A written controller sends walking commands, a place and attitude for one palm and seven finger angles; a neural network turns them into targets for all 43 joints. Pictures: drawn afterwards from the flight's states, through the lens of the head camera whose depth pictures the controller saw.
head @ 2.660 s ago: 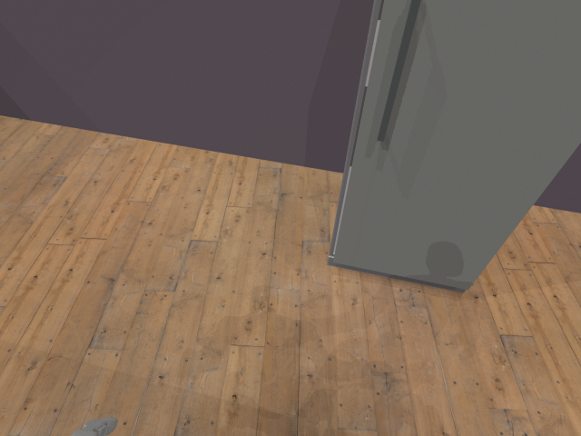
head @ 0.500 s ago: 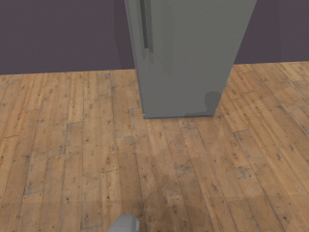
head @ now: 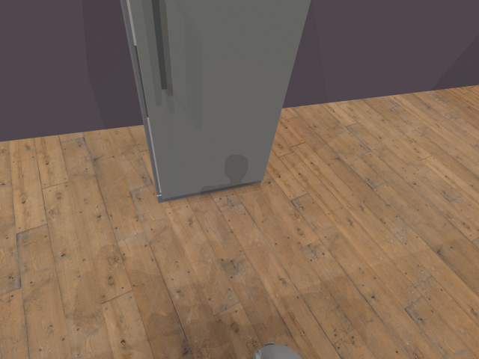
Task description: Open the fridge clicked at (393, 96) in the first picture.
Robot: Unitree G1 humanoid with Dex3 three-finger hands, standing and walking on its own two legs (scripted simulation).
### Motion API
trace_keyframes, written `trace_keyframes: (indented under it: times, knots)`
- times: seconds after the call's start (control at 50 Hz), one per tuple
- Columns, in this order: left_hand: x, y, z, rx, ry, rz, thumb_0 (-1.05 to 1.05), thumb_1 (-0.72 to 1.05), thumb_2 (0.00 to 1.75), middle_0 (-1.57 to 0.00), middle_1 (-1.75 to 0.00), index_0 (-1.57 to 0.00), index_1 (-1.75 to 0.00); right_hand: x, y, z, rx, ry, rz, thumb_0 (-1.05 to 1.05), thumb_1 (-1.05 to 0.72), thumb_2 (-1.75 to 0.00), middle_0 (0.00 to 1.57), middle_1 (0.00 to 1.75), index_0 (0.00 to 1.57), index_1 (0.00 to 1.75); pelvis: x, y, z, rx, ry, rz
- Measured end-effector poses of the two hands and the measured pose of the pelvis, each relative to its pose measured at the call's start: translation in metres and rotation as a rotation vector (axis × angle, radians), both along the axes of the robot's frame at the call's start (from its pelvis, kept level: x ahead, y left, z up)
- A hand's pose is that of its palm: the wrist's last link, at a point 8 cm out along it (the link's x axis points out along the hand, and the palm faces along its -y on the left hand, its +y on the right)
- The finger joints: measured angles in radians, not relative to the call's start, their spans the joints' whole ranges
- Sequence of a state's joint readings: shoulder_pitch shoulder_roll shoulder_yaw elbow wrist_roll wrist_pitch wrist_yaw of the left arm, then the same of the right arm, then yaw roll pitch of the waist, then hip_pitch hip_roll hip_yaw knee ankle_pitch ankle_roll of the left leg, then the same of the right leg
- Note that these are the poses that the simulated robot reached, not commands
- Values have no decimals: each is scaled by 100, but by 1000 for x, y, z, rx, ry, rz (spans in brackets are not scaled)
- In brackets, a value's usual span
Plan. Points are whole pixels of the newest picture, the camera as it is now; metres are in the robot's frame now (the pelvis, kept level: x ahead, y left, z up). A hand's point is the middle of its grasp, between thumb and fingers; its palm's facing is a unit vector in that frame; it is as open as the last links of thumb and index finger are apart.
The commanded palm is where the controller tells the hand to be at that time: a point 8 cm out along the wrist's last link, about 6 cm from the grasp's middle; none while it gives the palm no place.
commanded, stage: walk to a spot facing it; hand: left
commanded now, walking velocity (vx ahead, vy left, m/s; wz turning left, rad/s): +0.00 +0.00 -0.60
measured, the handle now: (157, 27) +0.85 +0.31 +0.12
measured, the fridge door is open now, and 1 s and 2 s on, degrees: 0 0 0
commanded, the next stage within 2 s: turn to face it in 1.12 s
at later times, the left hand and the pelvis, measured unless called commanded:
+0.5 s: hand (179, 348) +0.16 +0.12 -0.16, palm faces -0.29 -0.93 -0.22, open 7.3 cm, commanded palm none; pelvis +0.03 -0.04 -0.01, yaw -19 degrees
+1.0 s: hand (200, 252) +0.37 +0.11 -0.18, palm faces -0.48 -0.86 -0.17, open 7.3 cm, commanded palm none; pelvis +0.22 -0.03 +0.00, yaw -35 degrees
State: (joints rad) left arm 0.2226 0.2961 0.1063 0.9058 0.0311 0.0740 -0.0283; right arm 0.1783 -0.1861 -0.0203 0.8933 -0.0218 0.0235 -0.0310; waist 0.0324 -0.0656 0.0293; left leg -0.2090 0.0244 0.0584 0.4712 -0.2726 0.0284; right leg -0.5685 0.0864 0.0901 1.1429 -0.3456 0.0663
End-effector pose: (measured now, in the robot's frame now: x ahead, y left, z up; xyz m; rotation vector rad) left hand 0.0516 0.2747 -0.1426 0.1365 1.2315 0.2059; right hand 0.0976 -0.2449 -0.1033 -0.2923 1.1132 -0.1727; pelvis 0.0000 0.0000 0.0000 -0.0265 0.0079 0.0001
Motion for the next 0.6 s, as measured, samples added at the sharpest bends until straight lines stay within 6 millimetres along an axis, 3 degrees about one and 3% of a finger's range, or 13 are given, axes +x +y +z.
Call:
trace_keyframes:
  times: [0.08,0.16,0.3,0.38,0.42,0.46,0.6]
  knots:
    - [10,3,1,-3,19,-58,1,91,90,-19,-30,-20,-30,-34,3,-3,8,32,-76,1,-91,-90,20,30,20,30,-2,6,2,-7,-1,-62]
    - [25,-8,0,-11,51,-132,1,91,90,-19,-30,-20,-30,-71,2,-10,29,72,-166,1,-91,-90,20,30,20,30,-3,5,1,-8,0,-118]
    - [78,-59,3,-18,18,-308,1,91,90,-19,-30,-20,-30,-146,-13,-31,80,187,-338,1,-91,-90,20,30,20,30,-6,-11,-6,2,10,-229]
    - [110,-92,2,-2,-68,-390,1,91,90,-19,-30,-20,-30,-179,-31,-52,105,247,-415,1,-91,-90,20,30,20,30,-1,-30,-20,7,15,-277]
    - [117,-103,7,-1,-94,-393,1,91,90,-20,-30,-20,-30,-182,-38,-52,112,276,-427,1,-91,-90,20,30,20,30,6,-35,-18,0,9,-285]
    - [119,-108,11,0,-94,-395,1,91,90,-20,-30,-21,-30,-172,-44,-46,114,260,-435,1,-91,-90,20,30,20,30,16,-40,-12,7,6,-309]
    - [118,-109,5,-10,40,-426,1,91,90,-20,-30,-21,-30,-90,-64,-28,89,82,-449,1,-91,-90,20,30,19,30,60,-46,-4,14,3,-375]
